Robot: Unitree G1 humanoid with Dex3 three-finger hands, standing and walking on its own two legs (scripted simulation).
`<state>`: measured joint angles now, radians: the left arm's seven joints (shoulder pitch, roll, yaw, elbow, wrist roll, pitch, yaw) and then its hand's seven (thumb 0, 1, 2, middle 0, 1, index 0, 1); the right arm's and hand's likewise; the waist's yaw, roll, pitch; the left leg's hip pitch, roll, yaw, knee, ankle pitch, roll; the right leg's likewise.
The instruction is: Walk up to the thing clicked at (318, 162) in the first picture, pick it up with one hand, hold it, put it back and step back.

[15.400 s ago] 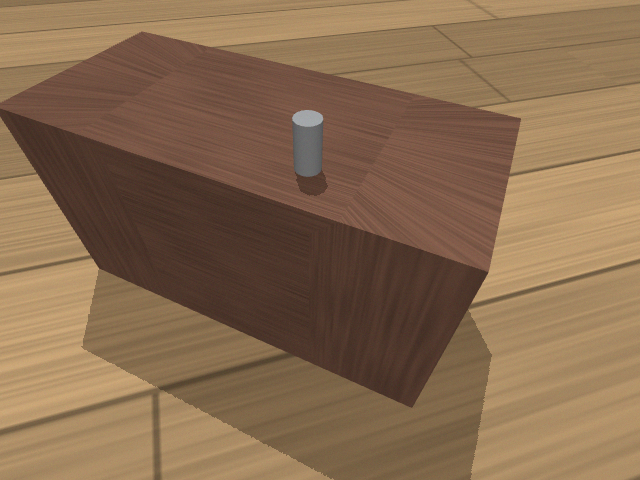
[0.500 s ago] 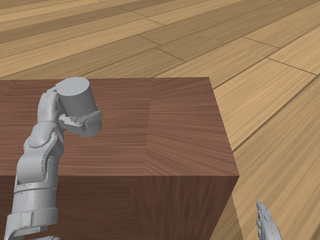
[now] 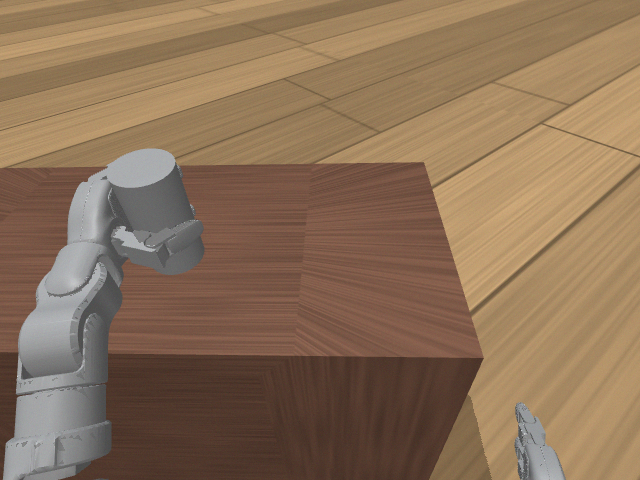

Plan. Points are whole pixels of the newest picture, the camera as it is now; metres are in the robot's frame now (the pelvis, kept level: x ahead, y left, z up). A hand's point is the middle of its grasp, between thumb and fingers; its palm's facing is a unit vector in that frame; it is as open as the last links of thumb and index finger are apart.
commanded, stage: hold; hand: left
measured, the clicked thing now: (161, 215) +0.34 +0.17 +0.22
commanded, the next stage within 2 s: none
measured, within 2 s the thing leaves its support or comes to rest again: neither
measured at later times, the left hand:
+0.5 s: hand (155, 200) +0.34 +0.17 +0.25, palm faces +0.07 -1.00 +0.00, open 9.4 cm
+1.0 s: hand (152, 202) +0.33 +0.17 +0.25, palm faces +0.08 -1.00 -0.01, open 9.4 cm
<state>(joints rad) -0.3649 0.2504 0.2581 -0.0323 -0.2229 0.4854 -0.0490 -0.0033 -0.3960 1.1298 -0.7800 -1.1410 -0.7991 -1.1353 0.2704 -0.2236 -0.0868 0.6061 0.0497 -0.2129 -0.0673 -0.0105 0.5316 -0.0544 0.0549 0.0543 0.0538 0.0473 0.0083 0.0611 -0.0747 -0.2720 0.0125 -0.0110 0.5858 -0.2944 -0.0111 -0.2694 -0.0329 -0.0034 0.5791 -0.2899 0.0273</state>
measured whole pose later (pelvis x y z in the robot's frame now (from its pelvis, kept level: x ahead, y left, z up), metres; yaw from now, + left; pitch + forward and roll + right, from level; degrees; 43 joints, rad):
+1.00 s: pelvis +0.00 +0.00 +0.00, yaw +0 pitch -2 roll +0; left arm -0.38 0.26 0.28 -0.16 -0.25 0.63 -0.06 0.00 -0.39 1.13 -0.78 -1.14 -0.80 -1.14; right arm 0.24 -0.23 -0.10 0.68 0.05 -0.24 -0.06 -0.01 0.53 -0.06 0.05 0.05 0.05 0.05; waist 0.03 0.08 -0.08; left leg -0.26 0.01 -0.01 0.57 -0.29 -0.01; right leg -0.25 -0.03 0.00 0.56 -0.28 0.03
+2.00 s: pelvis +0.00 +0.00 +0.00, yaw +0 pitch -1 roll +0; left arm -0.37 0.25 0.28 -0.14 -0.24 0.61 -0.07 0.00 -0.39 1.13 -0.77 -1.15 -0.79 -1.14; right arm 0.24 -0.23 -0.10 0.68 0.05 -0.25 -0.06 -0.01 0.53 -0.06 0.05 0.05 0.05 0.05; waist 0.03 0.07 -0.08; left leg -0.26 0.01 -0.01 0.58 -0.30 -0.01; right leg -0.26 -0.03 0.00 0.57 -0.29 0.03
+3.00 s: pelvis +0.00 +0.00 +0.00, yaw +0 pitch -1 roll +0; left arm -0.42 0.25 0.26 0.00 -0.23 0.58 -0.06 0.00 -0.40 1.13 -0.78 -1.14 -0.80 -1.13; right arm 0.22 -0.22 -0.08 0.71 0.04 -0.27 -0.07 -0.01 0.56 -0.05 0.05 0.05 0.05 0.05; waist 0.02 0.06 -0.07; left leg -0.27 0.01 -0.01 0.57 -0.28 -0.01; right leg -0.27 -0.04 -0.01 0.58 -0.29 0.03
